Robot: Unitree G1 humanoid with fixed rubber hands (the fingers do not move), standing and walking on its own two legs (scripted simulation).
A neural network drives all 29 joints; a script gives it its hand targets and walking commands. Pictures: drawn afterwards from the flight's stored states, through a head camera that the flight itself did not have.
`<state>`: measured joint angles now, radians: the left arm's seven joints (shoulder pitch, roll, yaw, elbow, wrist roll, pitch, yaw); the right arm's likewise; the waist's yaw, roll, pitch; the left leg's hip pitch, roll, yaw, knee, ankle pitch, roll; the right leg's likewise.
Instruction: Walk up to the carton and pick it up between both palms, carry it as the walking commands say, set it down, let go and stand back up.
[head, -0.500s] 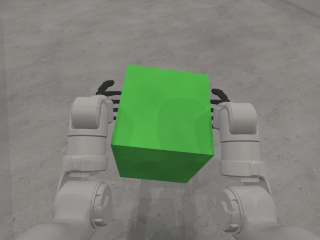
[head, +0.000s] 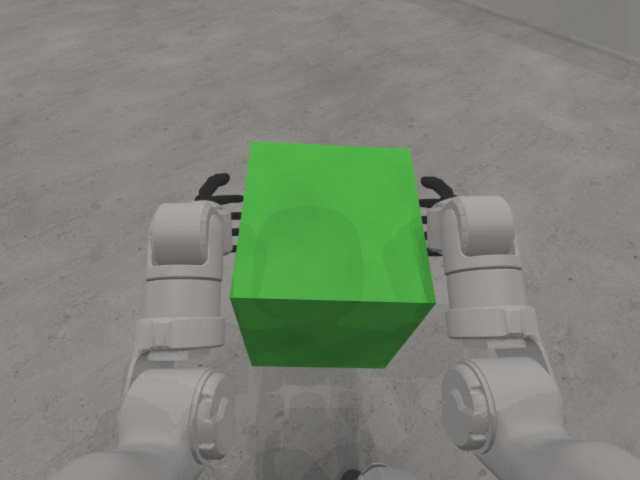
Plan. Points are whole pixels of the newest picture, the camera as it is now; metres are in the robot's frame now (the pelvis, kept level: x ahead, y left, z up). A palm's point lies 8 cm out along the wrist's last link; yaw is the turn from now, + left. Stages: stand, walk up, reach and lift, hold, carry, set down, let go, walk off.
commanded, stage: carry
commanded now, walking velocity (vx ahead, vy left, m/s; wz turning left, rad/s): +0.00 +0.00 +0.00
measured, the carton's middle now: (324, 266) +0.38 +0.01 +0.04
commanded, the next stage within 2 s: none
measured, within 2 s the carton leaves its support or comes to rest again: neither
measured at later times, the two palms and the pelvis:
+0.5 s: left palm (205, 250) +0.32 +0.14 +0.14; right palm (462, 260) +0.31 -0.14 +0.14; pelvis -0.03 +0.00 +0.00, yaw +0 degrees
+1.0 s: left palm (175, 235) +0.35 +0.18 +0.14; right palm (419, 237) +0.35 -0.10 +0.14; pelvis +0.01 +0.03 +0.01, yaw +1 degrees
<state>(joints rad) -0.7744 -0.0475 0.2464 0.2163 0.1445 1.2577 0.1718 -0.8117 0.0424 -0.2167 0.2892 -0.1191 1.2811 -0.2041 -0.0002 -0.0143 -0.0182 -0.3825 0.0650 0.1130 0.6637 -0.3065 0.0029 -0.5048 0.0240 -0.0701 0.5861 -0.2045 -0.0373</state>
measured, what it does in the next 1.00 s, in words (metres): stands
